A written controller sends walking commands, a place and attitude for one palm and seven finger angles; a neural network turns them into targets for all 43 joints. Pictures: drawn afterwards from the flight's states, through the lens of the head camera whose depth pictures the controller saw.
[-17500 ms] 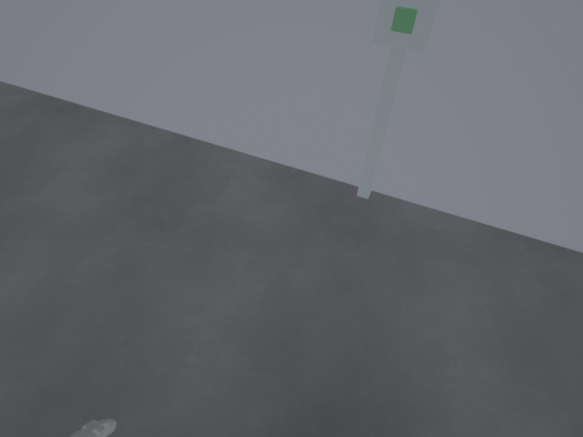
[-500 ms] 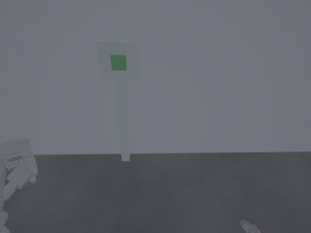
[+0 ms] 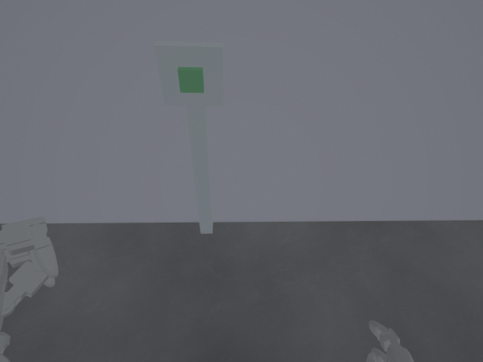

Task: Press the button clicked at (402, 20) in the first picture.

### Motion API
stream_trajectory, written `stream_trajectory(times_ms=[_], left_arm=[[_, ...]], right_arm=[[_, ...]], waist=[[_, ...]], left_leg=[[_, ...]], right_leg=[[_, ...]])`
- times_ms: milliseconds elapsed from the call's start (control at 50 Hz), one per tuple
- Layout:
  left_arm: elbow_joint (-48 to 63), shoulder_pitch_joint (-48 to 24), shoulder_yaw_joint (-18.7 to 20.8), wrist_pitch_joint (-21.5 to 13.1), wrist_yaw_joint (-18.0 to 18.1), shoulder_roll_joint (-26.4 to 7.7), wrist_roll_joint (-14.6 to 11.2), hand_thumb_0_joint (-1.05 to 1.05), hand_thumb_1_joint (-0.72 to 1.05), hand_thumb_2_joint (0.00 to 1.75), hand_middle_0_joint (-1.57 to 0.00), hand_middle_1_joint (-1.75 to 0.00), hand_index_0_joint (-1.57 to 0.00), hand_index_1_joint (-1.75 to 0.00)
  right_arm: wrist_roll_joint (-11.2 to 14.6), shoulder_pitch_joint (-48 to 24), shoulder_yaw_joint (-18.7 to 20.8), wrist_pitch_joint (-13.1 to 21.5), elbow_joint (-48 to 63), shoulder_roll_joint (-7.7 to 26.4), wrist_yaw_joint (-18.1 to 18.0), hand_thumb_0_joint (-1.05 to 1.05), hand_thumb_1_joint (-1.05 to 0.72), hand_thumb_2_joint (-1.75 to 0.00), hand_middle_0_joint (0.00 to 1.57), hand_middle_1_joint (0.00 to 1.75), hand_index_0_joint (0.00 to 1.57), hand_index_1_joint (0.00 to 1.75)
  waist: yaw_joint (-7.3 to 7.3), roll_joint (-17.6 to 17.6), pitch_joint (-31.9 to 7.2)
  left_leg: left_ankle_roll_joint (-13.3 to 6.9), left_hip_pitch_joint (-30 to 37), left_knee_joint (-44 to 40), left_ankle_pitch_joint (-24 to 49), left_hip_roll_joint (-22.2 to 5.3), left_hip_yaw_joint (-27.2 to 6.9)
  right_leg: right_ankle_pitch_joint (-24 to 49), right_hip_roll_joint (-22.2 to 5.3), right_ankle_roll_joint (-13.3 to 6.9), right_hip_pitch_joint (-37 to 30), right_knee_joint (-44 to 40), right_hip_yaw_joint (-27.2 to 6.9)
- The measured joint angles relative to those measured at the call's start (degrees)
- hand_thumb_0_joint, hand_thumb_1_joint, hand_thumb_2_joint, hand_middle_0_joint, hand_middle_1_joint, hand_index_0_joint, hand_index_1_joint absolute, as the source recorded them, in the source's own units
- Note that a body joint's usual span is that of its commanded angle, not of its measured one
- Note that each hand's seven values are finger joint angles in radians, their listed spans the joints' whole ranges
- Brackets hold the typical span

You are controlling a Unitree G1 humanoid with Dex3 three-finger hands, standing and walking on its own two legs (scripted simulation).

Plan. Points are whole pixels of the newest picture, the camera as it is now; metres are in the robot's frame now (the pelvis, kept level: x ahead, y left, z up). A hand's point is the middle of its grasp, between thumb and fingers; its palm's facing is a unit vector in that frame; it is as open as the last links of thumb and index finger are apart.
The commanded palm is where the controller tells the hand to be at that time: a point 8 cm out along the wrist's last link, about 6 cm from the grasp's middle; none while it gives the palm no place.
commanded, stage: stop stepping back and stand still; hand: left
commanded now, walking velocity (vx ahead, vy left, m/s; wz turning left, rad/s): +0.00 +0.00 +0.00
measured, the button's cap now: (191, 79) +0.81 +0.19 +0.07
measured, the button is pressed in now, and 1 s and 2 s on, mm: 0 0 0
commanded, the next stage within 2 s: let the arm hang, fingers relaxed in 0.54 s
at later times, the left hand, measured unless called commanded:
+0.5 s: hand (56, 247) +0.21 +0.24 +0.16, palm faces +0.34 -0.82 -0.45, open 3.1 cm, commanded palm +0.15 +0.29 +0.18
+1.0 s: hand out of the picture +0.02 +0.20 -0.17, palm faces +0.00 -0.97 -0.24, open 3.6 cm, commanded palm none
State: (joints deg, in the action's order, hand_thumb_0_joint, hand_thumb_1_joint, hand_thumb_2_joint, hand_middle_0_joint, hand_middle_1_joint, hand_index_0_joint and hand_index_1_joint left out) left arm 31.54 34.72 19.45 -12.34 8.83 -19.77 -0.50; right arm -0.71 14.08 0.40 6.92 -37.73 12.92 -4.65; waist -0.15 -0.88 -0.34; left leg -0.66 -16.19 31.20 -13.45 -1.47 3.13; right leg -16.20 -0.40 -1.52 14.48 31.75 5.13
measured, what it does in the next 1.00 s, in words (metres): stands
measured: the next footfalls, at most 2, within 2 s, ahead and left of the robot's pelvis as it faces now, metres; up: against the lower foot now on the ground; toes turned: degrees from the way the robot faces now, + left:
none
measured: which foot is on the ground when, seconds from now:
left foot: down 0.00-1.00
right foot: down 0.00-1.00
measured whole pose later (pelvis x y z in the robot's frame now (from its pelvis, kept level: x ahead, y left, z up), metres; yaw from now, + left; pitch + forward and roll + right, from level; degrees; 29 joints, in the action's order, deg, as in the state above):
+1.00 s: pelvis -0.01 +0.00 +0.01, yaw +1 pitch -1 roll +0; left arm -55.3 15.8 0.5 2.3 1.7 -12.7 0.9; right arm -1.4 14.4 -0.6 -1.7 -56.4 12.6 0.2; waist 0.8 -0.9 3.4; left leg -0.7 -16.2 28.2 -11.4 -1.0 2.7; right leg -13.3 -0.6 -1.4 13.8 27.6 5.6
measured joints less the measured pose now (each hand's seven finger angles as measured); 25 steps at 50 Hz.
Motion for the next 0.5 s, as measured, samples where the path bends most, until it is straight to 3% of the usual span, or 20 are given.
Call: stream_trajectory(times_ms=[120, 220, 500], left_arm=[[-0.28, -0.82, 1.48, -0.59, -0.03, -1.59, -0.20, 0.02, 0.89, 0.90, -1.31, -1.50, -1.31, -1.50], [-0.03, 0.27, 0.39, 0.11, -0.31, -0.96, -0.83, 0.01, 0.89, 0.90, -1.31, -1.50, -1.31, -1.50], [0.35, 1.41, 0.13, 1.27, -0.20, -1.26, -1.43, 0.02, 0.89, 0.90, -1.31, -1.50, -1.31, -1.50]], right_arm=[[0.42, -2.56, -0.66, 1.05, 2.74, -1.16, 0.57, 0.01, -0.91, -0.90, 0.20, 0.30, 0.20, 0.30], [0.44, -3.87, -1.36, 0.38, 3.78, -2.07, 1.36, 0.01, -0.90, -0.90, 0.20, 0.30, 0.20, 0.30], [0.47, -2.19, -1.50, -1.32, 3.39, -1.72, 0.81, 0.01, -0.90, -0.90, 0.21, 0.30, 0.20, 0.30]], waist=[[0.26, 0.06, 0.35], [0.47, 0.72, 0.41], [0.43, 1.23, 1.01]], left_leg=[[0.18, 0.55, -2.40, 0.45, 0.10, 0.45], [0.26, 0.56, -2.80, 0.31, -0.46, 0.74], [-0.19, 1.50, -4.63, 0.84, 0.03, 0.96]], right_leg=[[1.39, 0.06, 0.25, -0.65, -3.00, -0.43], [2.24, 0.70, 0.21, -1.15, -4.90, -0.75], [3.03, 0.35, 0.81, -2.22, -7.02, -0.96]])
